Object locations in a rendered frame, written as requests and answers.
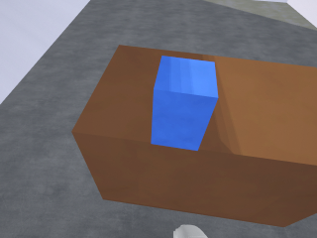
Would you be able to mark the right robot thigh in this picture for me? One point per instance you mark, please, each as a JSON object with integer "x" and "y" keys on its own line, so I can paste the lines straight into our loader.
{"x": 188, "y": 231}

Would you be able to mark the carton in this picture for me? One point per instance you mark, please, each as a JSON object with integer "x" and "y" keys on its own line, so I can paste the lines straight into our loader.
{"x": 185, "y": 95}

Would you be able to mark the pedestal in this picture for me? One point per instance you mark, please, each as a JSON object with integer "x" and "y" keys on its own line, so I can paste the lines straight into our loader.
{"x": 257, "y": 161}

